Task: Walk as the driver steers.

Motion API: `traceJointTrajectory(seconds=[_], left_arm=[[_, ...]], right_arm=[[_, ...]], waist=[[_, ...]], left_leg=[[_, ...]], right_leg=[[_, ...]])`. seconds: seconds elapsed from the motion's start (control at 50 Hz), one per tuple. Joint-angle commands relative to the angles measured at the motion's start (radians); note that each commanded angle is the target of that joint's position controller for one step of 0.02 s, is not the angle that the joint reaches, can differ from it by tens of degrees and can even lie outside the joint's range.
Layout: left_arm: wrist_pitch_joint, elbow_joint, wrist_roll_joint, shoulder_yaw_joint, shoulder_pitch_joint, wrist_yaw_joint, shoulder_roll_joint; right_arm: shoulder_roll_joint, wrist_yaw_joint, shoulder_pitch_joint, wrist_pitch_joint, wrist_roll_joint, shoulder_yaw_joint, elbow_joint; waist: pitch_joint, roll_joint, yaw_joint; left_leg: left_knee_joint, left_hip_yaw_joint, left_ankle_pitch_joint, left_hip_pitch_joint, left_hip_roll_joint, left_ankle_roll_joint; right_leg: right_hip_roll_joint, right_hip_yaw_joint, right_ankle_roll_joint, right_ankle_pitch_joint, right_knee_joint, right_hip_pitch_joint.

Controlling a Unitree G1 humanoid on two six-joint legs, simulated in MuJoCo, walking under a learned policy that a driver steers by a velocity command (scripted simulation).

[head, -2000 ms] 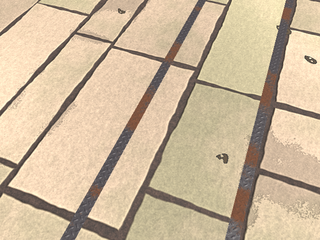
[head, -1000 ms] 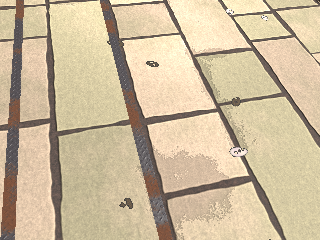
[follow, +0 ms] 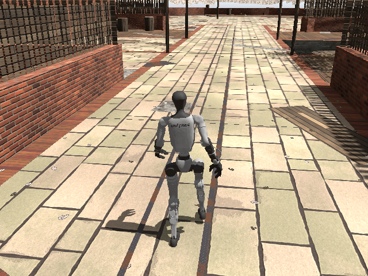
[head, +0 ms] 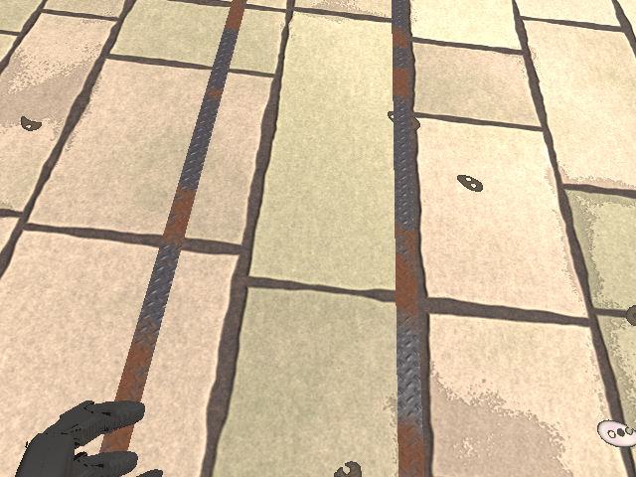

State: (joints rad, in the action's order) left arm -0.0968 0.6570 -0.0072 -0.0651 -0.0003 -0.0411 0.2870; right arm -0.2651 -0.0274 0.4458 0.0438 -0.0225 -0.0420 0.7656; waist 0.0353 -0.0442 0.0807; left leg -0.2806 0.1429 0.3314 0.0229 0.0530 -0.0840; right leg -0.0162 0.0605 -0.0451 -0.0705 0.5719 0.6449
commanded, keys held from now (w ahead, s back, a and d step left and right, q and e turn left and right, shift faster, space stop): w+e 1.00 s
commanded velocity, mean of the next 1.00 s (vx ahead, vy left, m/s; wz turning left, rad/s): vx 0.49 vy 0.00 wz -0.35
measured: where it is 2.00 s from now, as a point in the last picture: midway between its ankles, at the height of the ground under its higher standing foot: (363, 317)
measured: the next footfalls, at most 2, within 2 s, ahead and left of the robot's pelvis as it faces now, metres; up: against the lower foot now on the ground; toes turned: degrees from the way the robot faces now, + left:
right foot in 0.14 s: +0.28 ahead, -0.12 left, +0.00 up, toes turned +3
left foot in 0.58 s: +0.54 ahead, +0.10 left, +0.00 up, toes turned -15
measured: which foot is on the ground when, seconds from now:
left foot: down 0.00-0.14, up 0.16-0.56, down 0.58-1.00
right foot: up 0.00-0.12, down 0.14-0.58, up 0.60-1.00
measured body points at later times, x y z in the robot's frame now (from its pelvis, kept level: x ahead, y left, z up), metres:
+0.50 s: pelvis +0.30 -0.02 +0.00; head +0.34 -0.02 +0.45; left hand +0.34 +0.27 -0.12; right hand +0.52 -0.26 -0.06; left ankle +0.49 +0.12 -0.71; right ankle +0.24 -0.12 -0.74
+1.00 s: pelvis +0.56 -0.04 -0.01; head +0.59 -0.06 +0.44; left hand +0.87 +0.07 -0.08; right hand +0.44 -0.32 -0.13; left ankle +0.50 +0.11 -0.74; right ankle +0.66 -0.24 -0.71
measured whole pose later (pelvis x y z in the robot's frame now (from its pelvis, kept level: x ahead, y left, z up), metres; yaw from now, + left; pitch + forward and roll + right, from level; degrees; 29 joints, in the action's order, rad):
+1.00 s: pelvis +0.56 -0.04 -0.01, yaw -26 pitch +1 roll +2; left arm -0.02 0.62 -0.02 -0.05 -0.07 -0.05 0.29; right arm -0.31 0.00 0.36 0.08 -0.01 -0.07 0.81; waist 0.05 -0.04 0.10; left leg -0.24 -0.20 0.32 0.06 0.00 0.01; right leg -0.08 0.01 0.02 0.03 0.69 0.65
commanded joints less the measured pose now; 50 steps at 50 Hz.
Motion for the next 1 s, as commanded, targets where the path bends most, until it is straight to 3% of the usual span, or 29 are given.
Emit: traceJointTrajectory(seconds=[0.02, 0.06, 0.08, 0.1, 0.12, 0.14, 0.16, 0.18, 0.2, 0.22, 0.24, 0.26, 0.28, 0.32, 0.4, 0.44, 0.5, 0.56, 0.58, 0.6, 0.62, 0.64, 0.66, 0.68, 0.7, 0.74, 0.82, 0.92, 1.0], left_arm=[[-0.035, -0.102, -0.005, -0.004, 0.173, -0.019, 0.056], [-0.038, -0.088, -0.009, -0.012, 0.136, -0.021, 0.077], [-0.036, -0.078, -0.008, -0.021, 0.097, -0.017, 0.097], [-0.034, -0.058, -0.006, -0.034, 0.022, -0.009, 0.125], [-0.029, -0.026, -0.004, -0.048, -0.115, 0.0, 0.156], [-0.024, 0.005, 0.01, -0.05, -0.308, 0.006, 0.186], [-0.022, 0.046, 0.008, -0.071, -0.404, -0.003, 0.268], [-0.023, 0.064, -0.023, -0.049, -0.41, -0.01, 0.169], [-0.019, 0.05, -0.027, -0.038, -0.319, -0.002, 0.131], [-0.01, 0.036, -0.012, -0.031, -0.264, 0.005, 0.121], [-0.006, 0.032, -0.002, -0.026, -0.233, 0.008, 0.115], [-0.007, 0.028, 0.01, -0.021, -0.225, 0.013, 0.108], [-0.004, 0.027, 0.009, -0.019, -0.222, 0.016, 0.102], [-0.002, 0.035, -0.009, -0.021, -0.232, 0.026, 0.108], [0.011, 0.046, -0.021, -0.04, -0.268, 0.045, 0.168], [0.022, 0.057, -0.025, -0.043, -0.318, 0.049, 0.177], [0.035, 0.064, -0.033, -0.043, -0.356, 0.053, 0.171], [0.045, 0.055, -0.022, -0.034, -0.349, 0.052, 0.135], [0.042, 0.04, -0.01, -0.013, -0.345, 0.046, 0.076], [0.033, 0.016, -0.012, 0.012, -0.444, 0.046, -0.006], [0.029, 0.001, -0.041, 0.007, -0.483, 0.048, 0.057], [0.036, 0.014, -0.046, -0.015, -0.414, 0.052, 0.133], [0.043, 0.004, -0.033, -0.021, -0.341, 0.052, 0.147], [0.048, -0.002, -0.022, -0.022, -0.312, 0.051, 0.136], [0.053, -0.009, -0.02, -0.025, -0.299, 0.045, 0.122], [0.065, -0.018, -0.023, -0.018, -0.289, 0.036, 0.084], [0.072, -0.055, -0.013, -0.006, -0.209, 0.027, 0.052], [0.058, -0.092, -0.014, 0.009, -0.064, -0.005, 0.036], [0.058, -0.136, -0.018, 0.005, 0.017, -0.024, 0.054]], right_arm=[[-0.174, -0.012, 0.043, 0.003, -0.003, -0.051, -0.021], [-0.182, -0.012, 0.031, 0.0, 0.004, -0.055, -0.012], [-0.188, -0.01, 0.022, -0.001, 0.007, -0.057, -0.014], [-0.194, -0.008, 0.021, -0.004, 0.01, -0.059, -0.014], [-0.19, -0.006, 0.002, -0.008, 0.014, -0.054, -0.019], [-0.153, -0.006, -0.005, -0.009, 0.032, -0.038, -0.039], [-0.031, 0.006, 0.165, 0.003, 0.03, -0.004, -0.039], [-0.115, 0.011, 0.113, 0.022, 0.01, -0.011, -0.037], [-0.178, 0.016, -0.059, 0.039, -0.013, -0.027, -0.083], [-0.173, 0.018, -0.156, 0.059, -0.004, -0.02, -0.109], [-0.162, 0.02, -0.203, 0.071, 0.016, -0.021, -0.122], [-0.154, 0.024, -0.192, 0.075, 0.028, -0.023, -0.126], [-0.136, 0.026, -0.176, 0.074, 0.031, -0.019, -0.126], [-0.107, 0.027, -0.171, 0.066, 0.04, -0.009, -0.132], [-0.063, 0.031, -0.336, 0.067, 0.041, 0.017, -0.183], [-0.077, 0.035, -0.395, 0.072, 0.029, 0.013, -0.196], [-0.116, 0.036, -0.42, 0.075, 0.016, -0.006, -0.211], [-0.155, 0.03, -0.304, 0.082, 0.014, -0.037, -0.189], [-0.2, 0.022, -0.179, 0.084, 0.027, -0.054, -0.178], [-0.282, 0.017, -0.075, 0.071, 0.044, -0.073, -0.165], [-0.265, 0.031, -0.039, 0.061, 0.033, -0.075, -0.134], [-0.182, 0.032, -0.092, 0.06, 0.028, -0.056, -0.149], [-0.146, 0.031, -0.14, 0.058, 0.028, -0.044, -0.15], [-0.118, 0.033, -0.183, 0.057, 0.034, -0.034, -0.146], [-0.102, 0.032, -0.207, 0.057, 0.039, -0.03, -0.138], [-0.101, 0.03, -0.212, 0.067, 0.037, -0.034, -0.121], [-0.146, 0.027, -0.188, 0.074, 0.03, -0.053, -0.079], [-0.192, 0.019, -0.161, 0.058, 0.019, -0.064, -0.04], [-0.225, 0.018, -0.12, 0.038, 0.0, -0.075, -0.007]], waist=[[0.056, 0.155, 0.018], [0.052, 0.185, -0.002], [0.022, 0.203, -0.023], [-0.042, 0.217, -0.06], [-0.14, 0.208, -0.138], [-0.296, 0.142, -0.211], [-0.464, -0.213, -0.124], [-0.435, -0.192, -0.164], [-0.228, -0.107, -0.177], [-0.145, 0.017, -0.16], [-0.072, 0.066, -0.129], [-0.067, 0.044, -0.095], [-0.063, 0.015, -0.074], [-0.048, -0.011, -0.057], [-0.007, -0.017, -0.106], [-0.016, -0.021, -0.133], [-0.032, -0.034, -0.129], [-0.072, -0.05, -0.052], [-0.169, 0.011, 0.009], [-0.311, 0.267, -0.006], [-0.321, 0.39, -0.02], [-0.19, 0.239, -0.004], [-0.106, 0.168, -0.008], [-0.062, 0.14, -0.028], [-0.032, 0.158, -0.048], [-0.02, 0.172, -0.061], [-0.003, 0.119, -0.055], [0.029, 0.096, -0.01], [0.05, 0.1, -0.005]], left_leg=[[0.05, 0.139, -0.342, -0.032, -0.239, -0.099], [0.018, 0.119, -0.48, 0.015, -0.261, -0.084], [-0.041, 0.1, -0.67, 0.048, -0.255, -0.072], [-0.148, 0.075, -0.9, 0.077, -0.238, -0.06], [-0.328, 0.029, -1.036, 0.043, -0.2, -0.035], [-0.602, 0.035, -0.817, -0.165, -0.168, -0.014], [-1.026, -0.007, 0.044, -0.559, 0.038, 0.077], [-1.132, 0.045, 0.199, -0.702, 0.028, 0.077], [-1.127, 0.033, 0.124, -0.775, -0.038, 0.066], [-1.065, 0.009, 0.053, -0.742, -0.076, 0.055], [-0.99, -0.01, 0.023, -0.72, -0.099, 0.06], [-0.933, -0.009, -0.006, -0.668, -0.123, 0.064], [-0.88, -0.018, -0.012, -0.641, -0.13, 0.074], [-0.753, -0.049, 0.007, -0.616, -0.138, 0.104], [-0.435, -0.094, -0.233, -0.497, -0.098, 0.143], [-0.338, -0.087, -0.363, -0.435, -0.064, 0.154], [-0.251, -0.05, -0.354, -0.382, -0.057, 0.142], [-0.181, -0.066, -0.252, -0.196, -0.069, 0.084], [-0.172, 0.036, -0.184, -0.009, -0.188, 0.026], [-0.122, 0.384, -0.064, 0.286, -0.421, -0.096], [-0.026, 0.688, 0.208, 0.297, -0.503, -0.167], [0.003, 0.577, 0.265, 0.191, -0.451, -0.133], [0.002, 0.406, 0.132, 0.084, -0.404, -0.102], [0.019, 0.289, -0.003, -0.004, -0.356, -0.089], [0.042, 0.203, -0.091, -0.065, -0.323, -0.082], [0.085, 0.092, -0.199, -0.121, -0.297, -0.084], [0.122, -0.033, -0.352, -0.095, -0.318, -0.111], [0.131, -0.19, -0.394, -0.068, -0.303, -0.079], [0.078, -0.252, -0.515, 0.029, -0.333, -0.05]], right_leg=[[0.022, -0.036, 0.021, -0.055, -0.086, -0.017], [0.023, -0.055, 0.055, -0.002, -0.094, -0.065], [0.045, -0.082, 0.078, 0.059, -0.093, -0.118], [0.079, -0.117, 0.109, 0.105, -0.09, -0.219], [0.081, -0.131, 0.152, 0.073, -0.101, -0.412], [-0.07, 0.054, 0.231, 0.066, -0.036, -0.752], [-0.342, 0.604, 0.442, 0.24, -0.092, -1.127], [-0.338, 0.81, 0.442, 0.434, -0.265, -1.118], [-0.298, 0.64, 0.382, 0.438, -0.284, -0.956], [-0.25, 0.523, 0.345, 0.345, -0.303, -0.794], [-0.21, 0.449, 0.336, 0.219, -0.323, -0.667], [-0.179, 0.401, 0.333, 0.147, -0.343, -0.6], [-0.158, 0.372, 0.337, 0.107, -0.362, -0.563], [-0.144, 0.315, 0.349, 0.055, -0.386, -0.486], [-0.079, 0.209, 0.299, 0.094, -0.396, -0.321], [-0.076, 0.221, 0.27, 0.13, -0.371, -0.318], [-0.102, 0.297, 0.229, 0.231, -0.295, -0.386], [-0.07, 0.318, 0.175, 0.24, -0.133, -0.384], [-0.014, 0.258, 0.138, 0.295, 0.092, -0.314], [0.111, 0.114, 0.076, 0.618, 0.424, -0.059], [0.063, 0.089, 0.063, 0.675, 0.633, 0.131], [0.015, 0.108, 0.056, 0.573, 0.714, 0.172], [-0.014, 0.077, 0.051, 0.489, 0.714, 0.161], [-0.041, 0.072, 0.044, 0.43, 0.678, 0.127], [-0.065, 0.07, 0.041, 0.393, 0.641, 0.096], [-0.081, 0.044, 0.036, 0.352, 0.604, 0.052], [-0.093, 0.041, 0.019, 0.247, 0.443, 0.097], [-0.075, -0.033, 0.042, 0.054, 0.176, 0.03], [-0.05, -0.083, 0.092, 0.132, 0.074, 0.005]])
